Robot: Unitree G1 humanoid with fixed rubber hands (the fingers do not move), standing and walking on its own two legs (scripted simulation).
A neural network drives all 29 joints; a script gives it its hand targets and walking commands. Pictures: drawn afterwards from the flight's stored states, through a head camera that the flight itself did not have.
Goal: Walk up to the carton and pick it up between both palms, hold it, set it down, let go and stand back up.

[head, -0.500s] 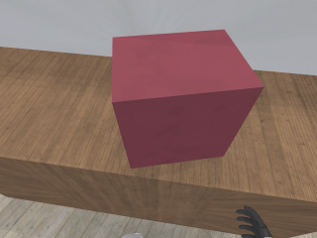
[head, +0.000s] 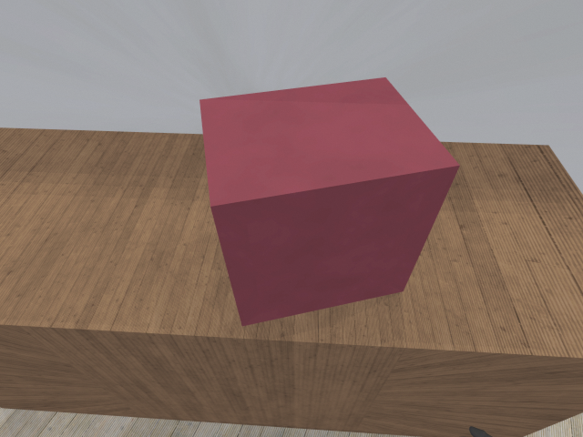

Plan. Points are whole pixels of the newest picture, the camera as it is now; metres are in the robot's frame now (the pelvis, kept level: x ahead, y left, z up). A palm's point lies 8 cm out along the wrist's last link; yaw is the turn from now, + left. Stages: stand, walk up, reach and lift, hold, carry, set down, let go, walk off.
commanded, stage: walk up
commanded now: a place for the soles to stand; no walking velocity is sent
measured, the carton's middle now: (311, 205) +0.47 -0.01 +0.05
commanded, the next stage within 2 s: none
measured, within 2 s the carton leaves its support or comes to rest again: neither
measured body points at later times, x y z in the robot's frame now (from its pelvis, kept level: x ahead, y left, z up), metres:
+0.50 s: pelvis -0.02 -0.01 -0.01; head +0.02 -0.01 +0.44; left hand +0.10 +0.27 -0.11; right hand +0.11 -0.29 -0.12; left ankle +0.05 +0.09 -0.73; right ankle +0.00 -0.14 -0.73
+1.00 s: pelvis -0.12 +0.00 -0.01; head -0.10 -0.01 +0.44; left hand +0.00 +0.28 -0.11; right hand -0.04 -0.27 -0.14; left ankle -0.15 +0.14 -0.74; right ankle -0.03 -0.13 -0.73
